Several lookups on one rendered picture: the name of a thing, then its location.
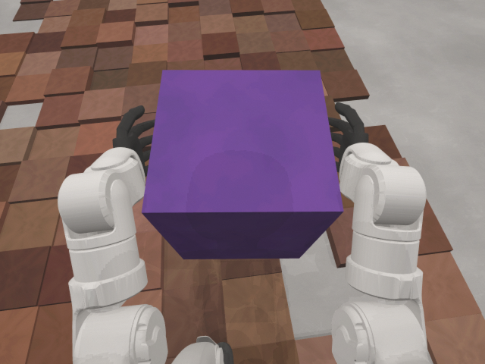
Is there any carton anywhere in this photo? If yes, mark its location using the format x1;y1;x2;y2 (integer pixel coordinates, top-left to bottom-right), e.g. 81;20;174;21
142;70;344;259

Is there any right robot forearm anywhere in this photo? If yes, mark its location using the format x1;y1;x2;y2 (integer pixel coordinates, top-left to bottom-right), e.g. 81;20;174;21
339;143;427;345

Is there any right robot upper arm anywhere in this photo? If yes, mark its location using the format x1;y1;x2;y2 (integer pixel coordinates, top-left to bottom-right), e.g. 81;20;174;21
331;301;431;364

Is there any left robot hand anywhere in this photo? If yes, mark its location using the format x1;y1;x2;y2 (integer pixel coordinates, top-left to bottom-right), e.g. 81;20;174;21
113;105;155;177

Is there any left robot forearm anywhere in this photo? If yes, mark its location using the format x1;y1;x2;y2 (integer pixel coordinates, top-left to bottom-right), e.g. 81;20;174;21
58;147;148;364

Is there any left robot upper arm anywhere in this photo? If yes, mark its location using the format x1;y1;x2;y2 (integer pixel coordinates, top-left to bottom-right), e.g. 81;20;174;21
74;304;168;364

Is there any robot left shin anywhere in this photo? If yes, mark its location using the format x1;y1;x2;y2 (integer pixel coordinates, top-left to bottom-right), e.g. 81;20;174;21
196;336;216;345

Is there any left robot foot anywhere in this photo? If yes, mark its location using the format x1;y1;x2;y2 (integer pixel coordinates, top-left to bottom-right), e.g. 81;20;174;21
218;342;234;364

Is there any right robot hand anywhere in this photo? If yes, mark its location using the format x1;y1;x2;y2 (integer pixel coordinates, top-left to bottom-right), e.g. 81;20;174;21
328;102;368;172

